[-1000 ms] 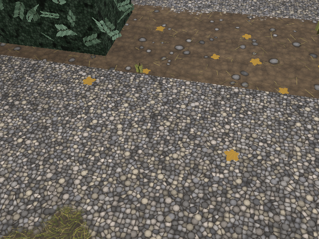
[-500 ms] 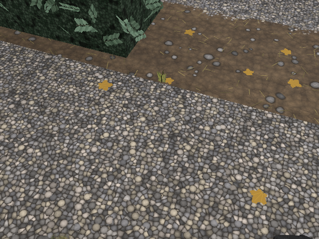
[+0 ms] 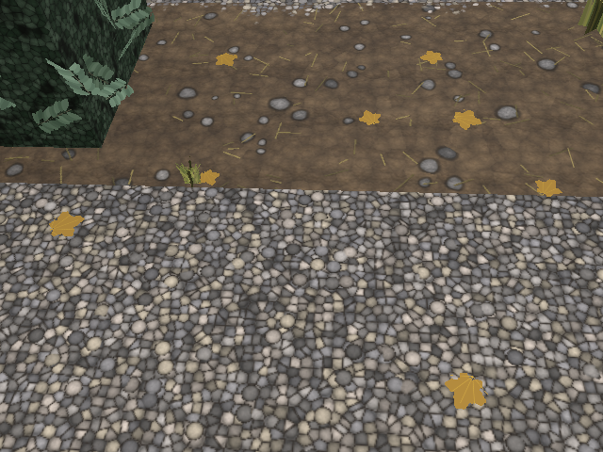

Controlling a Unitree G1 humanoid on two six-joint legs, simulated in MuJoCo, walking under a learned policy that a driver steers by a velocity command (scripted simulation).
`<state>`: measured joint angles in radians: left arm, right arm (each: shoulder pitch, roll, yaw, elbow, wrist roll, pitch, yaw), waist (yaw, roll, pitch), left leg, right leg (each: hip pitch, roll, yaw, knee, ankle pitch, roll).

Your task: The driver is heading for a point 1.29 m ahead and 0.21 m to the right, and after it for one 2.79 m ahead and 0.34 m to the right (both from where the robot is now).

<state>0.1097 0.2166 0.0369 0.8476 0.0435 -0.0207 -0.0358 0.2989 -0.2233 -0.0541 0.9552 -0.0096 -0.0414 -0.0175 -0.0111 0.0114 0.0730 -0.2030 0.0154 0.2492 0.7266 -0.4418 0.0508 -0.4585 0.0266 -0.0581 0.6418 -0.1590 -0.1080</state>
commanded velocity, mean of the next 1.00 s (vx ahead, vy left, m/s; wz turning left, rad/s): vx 0.18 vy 0.00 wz -0.43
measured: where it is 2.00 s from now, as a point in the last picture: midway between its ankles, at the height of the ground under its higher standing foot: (394, 380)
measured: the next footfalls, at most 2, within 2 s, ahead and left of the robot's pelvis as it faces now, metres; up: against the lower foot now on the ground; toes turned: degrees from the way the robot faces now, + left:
left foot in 0.48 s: +0.08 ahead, +0.13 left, +0.00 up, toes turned -21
right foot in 0.96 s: +0.13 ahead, -0.15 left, +0.00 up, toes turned -27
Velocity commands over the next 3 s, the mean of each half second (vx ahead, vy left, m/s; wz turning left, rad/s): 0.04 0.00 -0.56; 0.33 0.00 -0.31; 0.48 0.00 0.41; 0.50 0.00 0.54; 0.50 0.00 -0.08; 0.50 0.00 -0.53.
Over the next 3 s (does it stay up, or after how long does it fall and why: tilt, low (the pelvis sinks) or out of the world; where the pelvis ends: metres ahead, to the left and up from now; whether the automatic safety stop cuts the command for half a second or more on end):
stays up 1.12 -0.12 0.01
